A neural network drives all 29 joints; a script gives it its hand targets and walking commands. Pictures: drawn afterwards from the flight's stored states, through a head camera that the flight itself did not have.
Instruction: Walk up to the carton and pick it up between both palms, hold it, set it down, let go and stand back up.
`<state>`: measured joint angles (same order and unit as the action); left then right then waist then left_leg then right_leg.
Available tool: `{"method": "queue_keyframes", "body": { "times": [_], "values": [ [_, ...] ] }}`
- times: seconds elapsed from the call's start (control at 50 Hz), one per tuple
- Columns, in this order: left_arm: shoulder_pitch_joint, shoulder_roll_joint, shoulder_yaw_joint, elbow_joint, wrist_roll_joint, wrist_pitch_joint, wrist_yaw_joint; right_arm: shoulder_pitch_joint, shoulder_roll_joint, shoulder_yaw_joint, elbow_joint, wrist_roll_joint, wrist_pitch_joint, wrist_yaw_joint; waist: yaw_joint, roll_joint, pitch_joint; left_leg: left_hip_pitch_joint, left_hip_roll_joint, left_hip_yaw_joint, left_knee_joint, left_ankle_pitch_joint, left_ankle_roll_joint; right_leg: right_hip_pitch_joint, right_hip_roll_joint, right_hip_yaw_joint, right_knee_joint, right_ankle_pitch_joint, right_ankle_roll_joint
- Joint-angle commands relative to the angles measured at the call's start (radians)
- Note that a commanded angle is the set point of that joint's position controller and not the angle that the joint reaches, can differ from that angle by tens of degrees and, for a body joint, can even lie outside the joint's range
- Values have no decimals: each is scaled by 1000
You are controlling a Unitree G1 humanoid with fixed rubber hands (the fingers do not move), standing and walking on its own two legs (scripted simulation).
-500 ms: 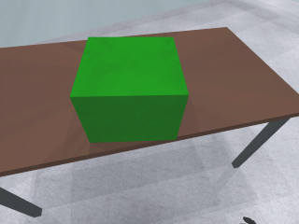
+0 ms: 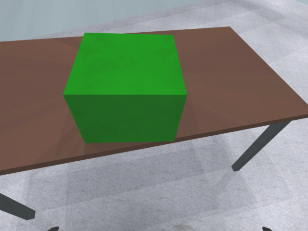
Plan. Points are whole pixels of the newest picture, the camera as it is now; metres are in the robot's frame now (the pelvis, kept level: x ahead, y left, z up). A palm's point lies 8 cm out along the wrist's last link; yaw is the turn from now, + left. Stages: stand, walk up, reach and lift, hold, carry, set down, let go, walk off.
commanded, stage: walk up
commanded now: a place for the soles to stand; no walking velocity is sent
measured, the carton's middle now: (130, 87) +0.54 +0.08 +0.02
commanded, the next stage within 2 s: none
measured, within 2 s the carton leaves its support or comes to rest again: neither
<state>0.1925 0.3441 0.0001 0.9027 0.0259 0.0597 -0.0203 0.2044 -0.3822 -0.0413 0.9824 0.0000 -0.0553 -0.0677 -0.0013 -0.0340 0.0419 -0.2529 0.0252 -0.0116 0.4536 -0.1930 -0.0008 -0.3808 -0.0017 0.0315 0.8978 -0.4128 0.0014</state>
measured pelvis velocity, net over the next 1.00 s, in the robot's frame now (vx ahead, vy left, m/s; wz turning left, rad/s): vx -0.02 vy -0.06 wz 0.15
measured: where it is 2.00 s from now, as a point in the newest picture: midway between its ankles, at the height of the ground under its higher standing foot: outside the picture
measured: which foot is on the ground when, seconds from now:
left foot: down 0.00-0.14, up 0.16-0.60, down 0.62-1.00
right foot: up 0.00-0.12, down 0.14-0.62, up 0.64-0.98, down 1.00-1.00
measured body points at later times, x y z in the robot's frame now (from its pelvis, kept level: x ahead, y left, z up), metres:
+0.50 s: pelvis -0.01 -0.08 -0.01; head +0.03 -0.06 +0.44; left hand +0.07 +0.22 -0.14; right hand +0.09 -0.42 -0.10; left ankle +0.00 +0.03 -0.70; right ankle -0.02 -0.18 -0.74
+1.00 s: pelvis -0.02 -0.06 -0.02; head +0.02 -0.03 +0.43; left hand +0.02 +0.25 -0.15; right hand +0.13 -0.37 -0.10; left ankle +0.04 +0.04 -0.74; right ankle -0.01 -0.19 -0.74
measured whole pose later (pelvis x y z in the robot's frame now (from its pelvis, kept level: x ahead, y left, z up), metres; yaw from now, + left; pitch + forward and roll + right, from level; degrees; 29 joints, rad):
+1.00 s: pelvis -0.02 -0.06 -0.02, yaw +8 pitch -2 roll +0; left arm 0.18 0.39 0.00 0.91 0.03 0.02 -0.01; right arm 0.22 -0.39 -0.05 0.79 0.00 -0.01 -0.02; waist 0.00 -0.06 0.13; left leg -0.35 -0.07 -0.04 0.62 -0.22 0.04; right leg -0.23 -0.01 0.03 0.64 -0.41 -0.02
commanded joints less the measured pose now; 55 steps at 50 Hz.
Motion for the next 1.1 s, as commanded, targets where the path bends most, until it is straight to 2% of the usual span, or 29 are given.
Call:
{"method": "queue_keyframes", "body": {
  "times": [0.0,0.02,0.08,0.1,0.12,0.14,0.16,0.22,0.28,0.38,0.44,0.5,0.54,0.56,0.58,0.6,0.62,0.66,0.68,0.72,0.78,0.82,0.86,0.92,0.96,0.98,1.0,1.04,1.08],
  "values": [
    [-71,214,138,-147,30,15,-34,37,-307,-93,-110,-45,-13,-33,-1,21,24,-83,248,-275,-45,167,210,-35,-53,71,27,-96,-9],
    [-49,207,140,-164,28,16,-41,21,-329,-95,-137,-49,-7,-23,9,140,28,-111,225,-256,-46,111,196,25,-61,76,-90,-108,-27],
    [76,206,153,-107,27,-8,-30,-17,-286,-72,-181,-38,20,-2,68,105,14,-246,113,-156,95,-13,121,318,13,-26,-434,65,-50],
    [118,267,155,-93,36,-20,-12,29,-214,-43,-184,-21,23,-7,79,-110,-3,-301,4,-132,276,-159,84,336,-47,86,-560,28,-44],
    [76,366,174,-128,51,-22,-8,62,-155,-31,-207,-24,26,-13,55,-327,52,-425,-145,-51,477,-419,23,278,-267,408,-687,-64,-104],
    [-40,356,161,-171,44,-20,-9,89,-201,-37,-192,-20,32,-20,15,-172,97,-372,-106,-81,567,-388,13,129,-282,367,-681,-106,-131],
    [-66,364,160,-189,36,-15,-6,64,-227,-50,-196,-25,34,-22,62,-186,99,-323,-89,-98,614,-372,32,18,-289,336,-696,-131,-153],
    [-92,274,135,-171,9,-32,3,103,-236,-56,-174,-11,38,5,21,-149,173,-299,-60,-103,628,-243,25,60,-206,223,-637,72,-98],
    [-19,236,115,-170,-5,-55,20,127,-220,-54,-165,-15,37,23,41,-26,60,-303,-59,-136,599,-224,6,302,-223,203,-568,236,-122],
    [107,275,118,-132,-11,-76,38,44,-206,-48,-208,-10,33,32,89,-42,15,-365,-50,-114,417,-302,-2,524,-281,212,-456,652,-173],
    [87,296,126,-127,-13,-83,37,70,-202,-52,-215,-14,25,36,69,-58,-3,-284,-26,-63,381,-256,10,438,-316,160,-441,781,-207],
    [-17,290,121,-154,-13,-80,27,114,-191,-54,-201,-11,23,45,19,-92,6,-102,-26,5,281,-188,24,253,-284,80,-414,655,-196],
    [-71,284,106,-162,-14,-69,23,186,-185,-66,-178,-20,11,42,-36,-20,-59,76,-64,6,40,-6,60,202,-225,28,-296,516,-163],
    [-34,253,98,-160,-22,-67,19,191,-218,-75,-185,-27,5,40,-33,34,-98,154,-34,-83,-28,78,68,167,-159,-13,-200,392,-108],
    [-44,206,86,-177,-25,-66,19,174,-290,-92,-208,-39,0,34,-18,199,-113,194,151,-424,-80,175,128,34,-64,-53,-71,151,-43],
    [-6,217,88,-161,-38,-47,19,127,-310,-88,-227,-37,-1,33,12,196,-100,165,247,-604,-99,119,214,-33,15,-19,-34,-200,-15],
    [9,258,100,-143,-28,-33,22,91,-331,-88,-243,-26,3,33,4,169,-86,49,260,-614,-120,-41,286,1,9,31,86,-237,-18],
    [7,273,101,-135,-12,-30,18,24,-283,-86,-268,-27,5,30,7,104,22,-33,218,-581,-163,-274,253,-54,-22,55,112,-159,-27],
    [19,276,106,-117,-5,-32,11,21,-280,-87,-256,-27,9,33,13,107,32,-52,156,-497,-160,-307,201,-42,-28,51,80,-127,-34],
    [21,263,116,-103,0,-32,3,92,-252,-85,-249,-26,6,37,-7,109,25,9,137,-514,-176,-276,133,-98,-24,45,74,-80,-21],
    [44,253,104,-88,-4,-42,7,38,-259,-78,-270,-30,7,47,-1,150,-65,31,117,-426,-131,-280,173,-18,-22,13,-27,-99,-8],
    [28,256,106,-79,2,-48,15,62,-254,-77,-260,-32,12,48,-14,112,-47,12,136,-461,-140,-281,176,-12,-15,18,-61,-80,-17],
    [48,235,96,-60,-4,-49,20,42,-269,-77,-257,-32,16,50,0,171,-42,-46,159,-451,-134,-232,202,70,-26,10,-144,-87,-14],
    [99,228,102,-29,-3,-69,27,-17,-247,-61,-264,-18,27,54,42,161,-23,-195,111,-336,-55,-200,155,261,-9,-30,-337,58,-42],
    [105,244,98,-23,9,-86,29,-2,-171,-40,-255,-6,34,60,52,26,-62,-211,50,-286,72,-220,79,353,-78,115,-530,-24,-71],
    [59,288,102,-34,21,-98,34,-15,-143,-32,-257,-5,35,64,44,-109,-16,-278,-60,-187,234,-233,37,299,-243,365,-667,-161,-123],
    [-39,327,108,-57,15,-103,31,-20,-168,-42,-233,-1,36,58,35,-97,48,-268,-114,-118,320,-294,6,212,-314,423,-708,-197,-178],
    [-93,302,92,-55,6,-109,28,0,-202,-52,-200,-1,22,57,11,-35,82,-168,-61,-109,353,-288,8,137,-303,346,-609,80,-221],
    [-117,254,80,-55,-3,-103,24,49,-188,-43,-168,7,9,59,-2,-92,-13,-87,-46,-70,236,-189,14,211,-229,182,-512,280,-170]
  ]
}}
